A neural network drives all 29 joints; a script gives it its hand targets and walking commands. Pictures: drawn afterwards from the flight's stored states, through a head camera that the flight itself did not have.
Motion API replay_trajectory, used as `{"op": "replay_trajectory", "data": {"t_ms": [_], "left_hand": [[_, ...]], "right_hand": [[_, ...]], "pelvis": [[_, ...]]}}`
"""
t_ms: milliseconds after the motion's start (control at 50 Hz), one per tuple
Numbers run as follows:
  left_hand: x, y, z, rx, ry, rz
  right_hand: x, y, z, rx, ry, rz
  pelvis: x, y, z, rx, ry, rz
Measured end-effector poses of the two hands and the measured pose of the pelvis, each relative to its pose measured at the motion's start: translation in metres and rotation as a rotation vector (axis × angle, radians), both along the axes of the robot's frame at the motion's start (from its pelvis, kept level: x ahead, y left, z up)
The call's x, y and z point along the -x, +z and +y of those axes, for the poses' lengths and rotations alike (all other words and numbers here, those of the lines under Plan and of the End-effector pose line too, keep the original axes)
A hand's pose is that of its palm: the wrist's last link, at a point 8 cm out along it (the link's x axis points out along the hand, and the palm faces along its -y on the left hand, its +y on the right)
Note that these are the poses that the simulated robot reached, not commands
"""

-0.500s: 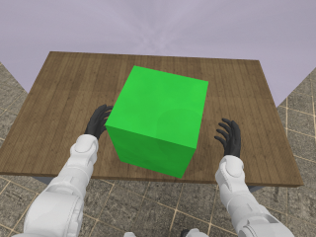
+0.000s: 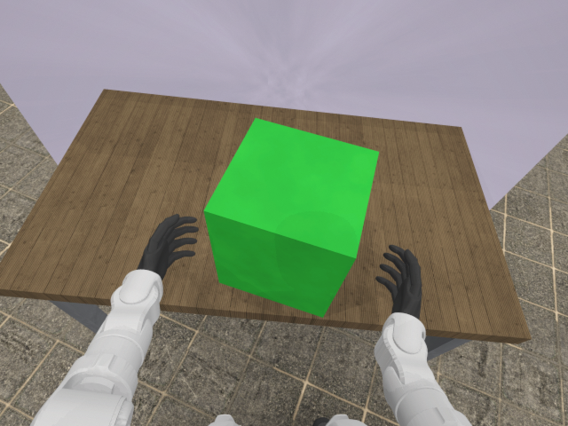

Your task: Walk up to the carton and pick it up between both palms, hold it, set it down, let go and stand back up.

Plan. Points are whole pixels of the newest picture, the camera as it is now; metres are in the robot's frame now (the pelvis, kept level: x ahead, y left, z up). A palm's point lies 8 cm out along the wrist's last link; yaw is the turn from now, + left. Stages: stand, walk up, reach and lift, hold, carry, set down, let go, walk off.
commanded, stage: set down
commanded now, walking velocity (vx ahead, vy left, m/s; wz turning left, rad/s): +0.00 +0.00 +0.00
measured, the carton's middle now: (291, 223) +0.45 -0.03 -0.05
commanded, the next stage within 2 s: none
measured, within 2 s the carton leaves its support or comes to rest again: neither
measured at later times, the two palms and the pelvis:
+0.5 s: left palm (122, 326) +0.28 +0.22 -0.04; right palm (398, 355) +0.22 -0.16 -0.04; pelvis +0.02 +0.01 +0.01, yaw -1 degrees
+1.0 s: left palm (111, 350) +0.24 +0.23 -0.03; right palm (408, 368) +0.20 -0.17 -0.03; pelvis +0.03 +0.00 +0.02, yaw -1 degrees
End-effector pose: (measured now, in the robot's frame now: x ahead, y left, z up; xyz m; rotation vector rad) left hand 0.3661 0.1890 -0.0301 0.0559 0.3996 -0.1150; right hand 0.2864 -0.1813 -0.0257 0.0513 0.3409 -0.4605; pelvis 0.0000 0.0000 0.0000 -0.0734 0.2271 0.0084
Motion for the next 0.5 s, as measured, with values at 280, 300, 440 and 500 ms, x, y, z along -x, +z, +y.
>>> {"op": "replay_trajectory", "data": {"t_ms": [280,300,440,500], "left_hand": [[0.046,-0.006,0.021,-0.009,-0.008,0.026],[0.05,-0.008,0.023,-0.01,-0.004,0.035],[0.078,-0.012,0.032,-0.003,0.011,0.055],[0.088,-0.01,0.036,-0.005,0.014,0.047]], "right_hand": [[0.039,-0.01,0.022,-0.013,0.041,0.012],[0.042,-0.012,0.023,-0.016,0.042,0.019],[0.061,-0.015,0.024,-0.012,0.042,0.027],[0.067,-0.012,0.023,-0.008,0.047,0.015]], "pelvis": [[-0.011,0.009,0.009,-0.001,-0.02,-0.069],[-0.012,0.009,0.01,-0.002,-0.021,-0.074],[-0.018,0.012,0.011,-0.005,-0.022,-0.101],[-0.02,0.013,0.01,-0.007,-0.026,-0.117]]}}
